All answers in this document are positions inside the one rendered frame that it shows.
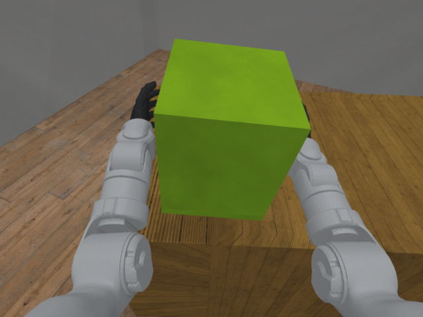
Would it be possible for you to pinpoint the left robot forearm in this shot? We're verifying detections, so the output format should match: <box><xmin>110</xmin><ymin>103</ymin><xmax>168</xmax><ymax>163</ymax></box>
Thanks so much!
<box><xmin>71</xmin><ymin>118</ymin><xmax>156</xmax><ymax>282</ymax></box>

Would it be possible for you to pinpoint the pedestal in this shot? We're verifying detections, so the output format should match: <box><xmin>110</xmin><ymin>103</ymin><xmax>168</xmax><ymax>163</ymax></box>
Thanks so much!
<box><xmin>129</xmin><ymin>85</ymin><xmax>423</xmax><ymax>317</ymax></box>

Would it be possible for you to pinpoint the right robot hand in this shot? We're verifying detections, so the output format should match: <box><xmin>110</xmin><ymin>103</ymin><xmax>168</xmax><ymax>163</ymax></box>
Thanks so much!
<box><xmin>302</xmin><ymin>102</ymin><xmax>311</xmax><ymax>138</ymax></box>

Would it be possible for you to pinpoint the right robot upper arm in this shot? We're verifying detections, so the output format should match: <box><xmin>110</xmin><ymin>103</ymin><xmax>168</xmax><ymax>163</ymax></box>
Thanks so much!
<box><xmin>311</xmin><ymin>242</ymin><xmax>423</xmax><ymax>317</ymax></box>

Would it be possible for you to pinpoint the left robot upper arm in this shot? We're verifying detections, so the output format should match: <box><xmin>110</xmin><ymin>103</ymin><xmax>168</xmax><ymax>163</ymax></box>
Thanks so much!
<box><xmin>24</xmin><ymin>232</ymin><xmax>153</xmax><ymax>317</ymax></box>

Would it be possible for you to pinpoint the right robot forearm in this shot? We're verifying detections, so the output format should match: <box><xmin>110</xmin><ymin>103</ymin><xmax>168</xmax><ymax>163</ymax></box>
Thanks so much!
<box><xmin>288</xmin><ymin>137</ymin><xmax>398</xmax><ymax>290</ymax></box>

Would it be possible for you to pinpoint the left robot hand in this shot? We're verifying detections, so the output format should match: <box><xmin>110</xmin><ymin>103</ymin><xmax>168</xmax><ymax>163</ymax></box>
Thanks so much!
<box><xmin>130</xmin><ymin>81</ymin><xmax>160</xmax><ymax>128</ymax></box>

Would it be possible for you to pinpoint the carton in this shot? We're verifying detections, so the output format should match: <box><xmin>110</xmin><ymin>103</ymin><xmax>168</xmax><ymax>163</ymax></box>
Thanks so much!
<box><xmin>153</xmin><ymin>38</ymin><xmax>311</xmax><ymax>221</ymax></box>

